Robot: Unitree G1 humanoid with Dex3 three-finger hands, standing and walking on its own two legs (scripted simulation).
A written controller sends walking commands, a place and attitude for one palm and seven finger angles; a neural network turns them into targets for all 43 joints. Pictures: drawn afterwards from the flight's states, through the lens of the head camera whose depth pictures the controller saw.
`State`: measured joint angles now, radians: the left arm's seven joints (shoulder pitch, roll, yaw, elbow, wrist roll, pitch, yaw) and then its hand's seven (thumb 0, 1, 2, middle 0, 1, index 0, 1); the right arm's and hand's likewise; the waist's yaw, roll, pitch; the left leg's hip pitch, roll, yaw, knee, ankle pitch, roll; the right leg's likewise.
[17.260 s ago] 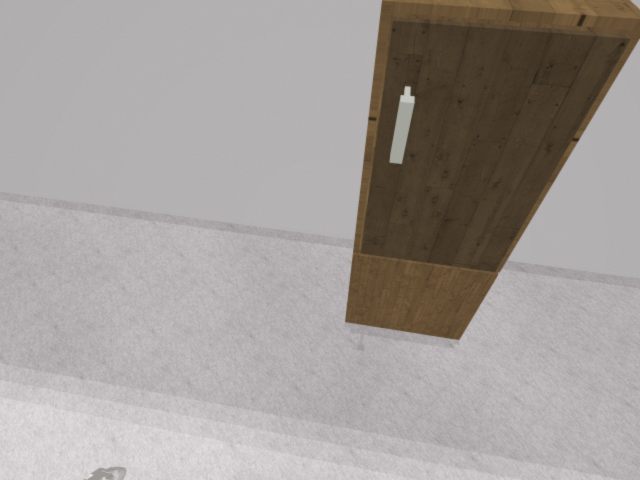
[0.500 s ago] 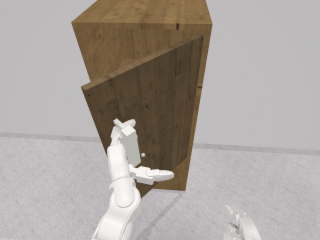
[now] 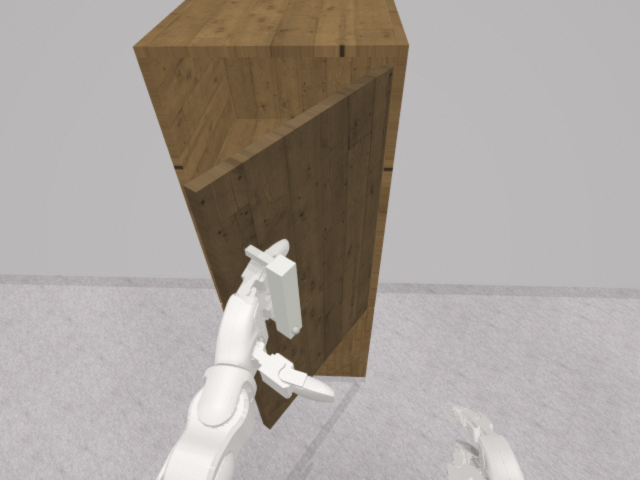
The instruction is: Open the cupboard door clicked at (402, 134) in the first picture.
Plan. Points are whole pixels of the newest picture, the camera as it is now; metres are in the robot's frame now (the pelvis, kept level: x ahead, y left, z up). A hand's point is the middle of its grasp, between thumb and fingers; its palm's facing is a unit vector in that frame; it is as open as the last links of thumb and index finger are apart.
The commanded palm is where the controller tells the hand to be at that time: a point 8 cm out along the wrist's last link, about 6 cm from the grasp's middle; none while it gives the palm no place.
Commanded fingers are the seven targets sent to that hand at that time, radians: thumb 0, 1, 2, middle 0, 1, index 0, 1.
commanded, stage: slide the hand sideways off the handle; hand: left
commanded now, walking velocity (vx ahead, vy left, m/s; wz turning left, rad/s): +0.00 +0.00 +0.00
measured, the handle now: (272, 291) +0.32 +0.08 +0.10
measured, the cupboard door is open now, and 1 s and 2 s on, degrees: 55 50 50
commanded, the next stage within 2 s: draw the hand back to the body in 0.82 s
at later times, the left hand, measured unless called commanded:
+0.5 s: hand (240, 363) +0.23 +0.10 +0.09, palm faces -0.01 -1.00 -0.01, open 16.1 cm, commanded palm +0.19 +0.16 +0.09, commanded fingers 0.00 -0.50 0.30 -0.15 -0.30 -0.15 -0.30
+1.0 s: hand (204, 391) +0.20 +0.14 +0.09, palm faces -0.02 -1.00 -0.01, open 16.3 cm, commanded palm +0.17 +0.19 +0.10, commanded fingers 0.00 -0.50 0.30 -0.15 -0.30 -0.15 -0.30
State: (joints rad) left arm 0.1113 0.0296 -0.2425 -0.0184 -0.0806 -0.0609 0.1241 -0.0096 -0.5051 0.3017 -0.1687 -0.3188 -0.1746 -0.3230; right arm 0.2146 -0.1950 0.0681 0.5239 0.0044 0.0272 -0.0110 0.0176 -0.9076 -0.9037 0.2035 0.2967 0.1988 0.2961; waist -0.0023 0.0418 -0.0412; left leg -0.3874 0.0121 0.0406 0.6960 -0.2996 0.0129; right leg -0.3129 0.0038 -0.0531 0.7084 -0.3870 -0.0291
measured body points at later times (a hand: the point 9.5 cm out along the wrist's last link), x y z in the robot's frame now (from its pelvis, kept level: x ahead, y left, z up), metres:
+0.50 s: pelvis +0.02 -0.01 +0.00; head +0.02 -0.03 +0.45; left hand +0.22 +0.16 +0.09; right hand +0.21 -0.23 -0.07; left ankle +0.04 +0.11 -0.72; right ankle +0.00 -0.10 -0.72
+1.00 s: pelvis +0.02 +0.00 -0.02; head +0.03 -0.02 +0.43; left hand +0.19 +0.19 +0.09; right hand +0.21 -0.22 -0.08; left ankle +0.04 +0.11 -0.72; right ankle +0.00 -0.10 -0.72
